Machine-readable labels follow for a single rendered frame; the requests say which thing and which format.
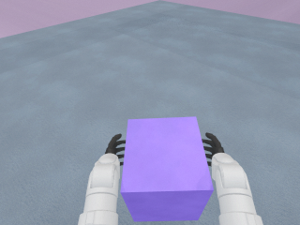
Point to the left robot forearm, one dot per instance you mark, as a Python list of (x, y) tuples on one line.
[(102, 193)]

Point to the carton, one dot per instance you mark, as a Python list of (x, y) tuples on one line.
[(165, 173)]

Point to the right robot forearm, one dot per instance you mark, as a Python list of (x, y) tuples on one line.
[(233, 192)]

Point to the robot left hand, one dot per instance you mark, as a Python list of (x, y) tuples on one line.
[(111, 149)]

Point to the robot right hand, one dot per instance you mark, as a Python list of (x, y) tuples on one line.
[(216, 146)]

